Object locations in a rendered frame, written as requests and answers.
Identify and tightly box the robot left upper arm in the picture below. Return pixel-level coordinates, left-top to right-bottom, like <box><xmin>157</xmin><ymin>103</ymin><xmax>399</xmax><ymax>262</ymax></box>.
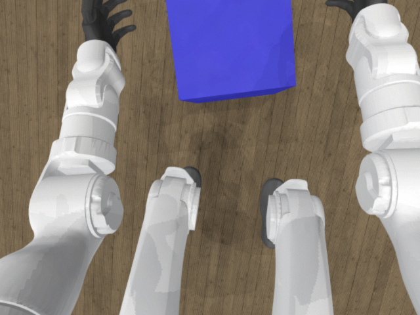
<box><xmin>0</xmin><ymin>173</ymin><xmax>123</xmax><ymax>315</ymax></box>

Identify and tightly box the carton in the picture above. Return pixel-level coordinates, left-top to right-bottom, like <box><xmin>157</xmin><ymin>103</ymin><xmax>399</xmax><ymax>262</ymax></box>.
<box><xmin>166</xmin><ymin>0</ymin><xmax>296</xmax><ymax>103</ymax></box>

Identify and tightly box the right robot shin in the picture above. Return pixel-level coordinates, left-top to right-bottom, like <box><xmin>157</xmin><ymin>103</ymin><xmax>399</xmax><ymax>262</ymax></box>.
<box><xmin>269</xmin><ymin>179</ymin><xmax>325</xmax><ymax>242</ymax></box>

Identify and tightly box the robot right forearm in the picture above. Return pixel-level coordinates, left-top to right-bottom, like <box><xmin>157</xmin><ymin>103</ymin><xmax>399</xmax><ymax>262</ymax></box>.
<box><xmin>346</xmin><ymin>3</ymin><xmax>420</xmax><ymax>152</ymax></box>

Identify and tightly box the robot right hand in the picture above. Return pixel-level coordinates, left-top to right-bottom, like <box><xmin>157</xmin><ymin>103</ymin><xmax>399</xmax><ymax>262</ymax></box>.
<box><xmin>325</xmin><ymin>0</ymin><xmax>388</xmax><ymax>23</ymax></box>

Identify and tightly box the robot right upper arm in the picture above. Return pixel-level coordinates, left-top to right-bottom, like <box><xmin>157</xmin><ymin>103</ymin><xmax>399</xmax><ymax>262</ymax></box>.
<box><xmin>355</xmin><ymin>148</ymin><xmax>420</xmax><ymax>315</ymax></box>

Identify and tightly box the left robot thigh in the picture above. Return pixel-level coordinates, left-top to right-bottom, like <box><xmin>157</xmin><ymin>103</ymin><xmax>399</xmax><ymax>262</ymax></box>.
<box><xmin>119</xmin><ymin>176</ymin><xmax>201</xmax><ymax>315</ymax></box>

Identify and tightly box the robot left forearm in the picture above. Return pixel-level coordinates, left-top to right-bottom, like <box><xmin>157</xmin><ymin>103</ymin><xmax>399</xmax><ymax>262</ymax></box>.
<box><xmin>29</xmin><ymin>40</ymin><xmax>125</xmax><ymax>228</ymax></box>

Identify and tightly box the robot left hand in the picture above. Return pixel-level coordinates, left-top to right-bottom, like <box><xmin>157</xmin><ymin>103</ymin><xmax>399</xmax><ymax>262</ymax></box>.
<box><xmin>81</xmin><ymin>0</ymin><xmax>137</xmax><ymax>53</ymax></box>

